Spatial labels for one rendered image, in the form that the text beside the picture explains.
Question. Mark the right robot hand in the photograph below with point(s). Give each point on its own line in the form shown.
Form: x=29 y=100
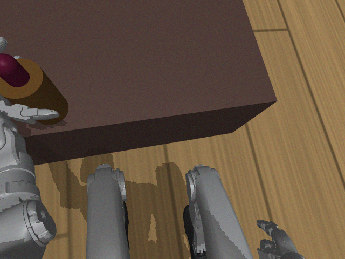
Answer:
x=280 y=244

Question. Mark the right robot foot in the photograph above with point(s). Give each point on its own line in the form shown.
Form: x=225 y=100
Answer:
x=189 y=230

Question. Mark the left robot hand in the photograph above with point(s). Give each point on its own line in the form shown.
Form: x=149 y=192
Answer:
x=20 y=112

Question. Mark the left robot arm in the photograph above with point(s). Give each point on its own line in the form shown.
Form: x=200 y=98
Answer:
x=25 y=224

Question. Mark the bottle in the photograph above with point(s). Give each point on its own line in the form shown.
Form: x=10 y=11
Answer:
x=22 y=81

